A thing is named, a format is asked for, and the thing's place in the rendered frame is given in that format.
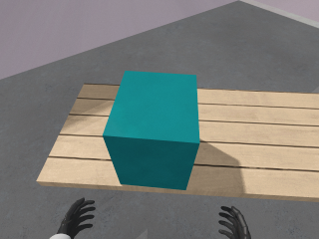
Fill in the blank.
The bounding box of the right robot hand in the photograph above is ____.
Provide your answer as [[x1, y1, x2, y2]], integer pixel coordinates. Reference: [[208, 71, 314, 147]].
[[218, 206, 251, 239]]

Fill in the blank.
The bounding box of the carton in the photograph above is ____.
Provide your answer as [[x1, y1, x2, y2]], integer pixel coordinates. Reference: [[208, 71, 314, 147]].
[[103, 71, 200, 190]]

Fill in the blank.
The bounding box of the table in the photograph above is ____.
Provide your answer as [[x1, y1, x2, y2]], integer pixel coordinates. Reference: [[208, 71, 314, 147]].
[[36, 83, 319, 202]]

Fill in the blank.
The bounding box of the left robot hand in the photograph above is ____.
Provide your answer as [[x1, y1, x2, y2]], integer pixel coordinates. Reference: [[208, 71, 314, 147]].
[[57, 197, 96, 239]]

